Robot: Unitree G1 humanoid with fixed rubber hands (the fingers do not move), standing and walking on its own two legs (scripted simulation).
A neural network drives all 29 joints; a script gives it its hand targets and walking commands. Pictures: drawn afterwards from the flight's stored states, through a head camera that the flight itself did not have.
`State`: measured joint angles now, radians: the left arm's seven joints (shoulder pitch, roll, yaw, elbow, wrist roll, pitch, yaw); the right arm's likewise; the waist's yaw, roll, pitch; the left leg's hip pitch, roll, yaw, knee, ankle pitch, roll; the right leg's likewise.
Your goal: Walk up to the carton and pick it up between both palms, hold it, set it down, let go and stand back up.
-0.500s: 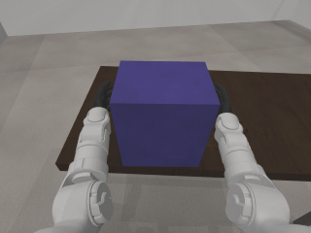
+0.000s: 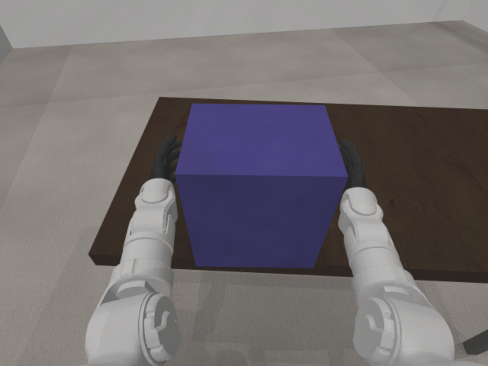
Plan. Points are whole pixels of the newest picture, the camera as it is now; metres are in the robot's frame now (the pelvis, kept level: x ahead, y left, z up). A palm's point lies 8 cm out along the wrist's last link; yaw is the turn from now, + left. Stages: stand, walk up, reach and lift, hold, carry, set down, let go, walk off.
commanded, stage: set down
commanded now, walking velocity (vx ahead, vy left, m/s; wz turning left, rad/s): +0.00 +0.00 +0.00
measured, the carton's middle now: (256, 190) +0.42 -0.02 +0.06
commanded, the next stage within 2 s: none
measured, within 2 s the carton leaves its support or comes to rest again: rests again in 0.16 s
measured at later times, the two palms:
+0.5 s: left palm (165, 186) +0.41 +0.14 +0.09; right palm (351, 193) +0.38 -0.19 +0.09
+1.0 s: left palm (166, 187) +0.41 +0.14 +0.09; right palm (352, 194) +0.38 -0.19 +0.09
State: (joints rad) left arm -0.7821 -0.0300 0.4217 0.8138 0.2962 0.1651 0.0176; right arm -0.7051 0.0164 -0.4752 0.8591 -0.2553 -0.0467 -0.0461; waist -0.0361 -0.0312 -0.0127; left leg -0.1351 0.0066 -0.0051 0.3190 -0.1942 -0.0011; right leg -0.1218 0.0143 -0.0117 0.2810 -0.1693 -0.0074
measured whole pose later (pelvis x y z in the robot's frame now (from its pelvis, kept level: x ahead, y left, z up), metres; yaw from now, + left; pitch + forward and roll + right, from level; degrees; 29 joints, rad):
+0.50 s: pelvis +0.00 +0.00 +0.00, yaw +0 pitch +1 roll +0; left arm -0.77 -0.06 0.46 0.83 0.32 0.10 0.01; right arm -0.67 0.04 -0.54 0.84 -0.32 -0.10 -0.03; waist -0.02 -0.03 0.00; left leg -0.14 0.01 0.01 0.30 -0.19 0.00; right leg -0.13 0.01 -0.02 0.28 -0.16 -0.01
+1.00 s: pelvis +0.00 +0.00 +0.00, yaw -1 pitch +1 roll +0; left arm -0.76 -0.09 0.53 0.78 0.37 0.06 -0.02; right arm -0.66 0.08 -0.58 0.77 -0.37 -0.11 0.00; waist -0.02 -0.03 0.03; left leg -0.12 0.01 0.04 0.29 -0.18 0.00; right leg -0.13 0.00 -0.02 0.28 -0.16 -0.01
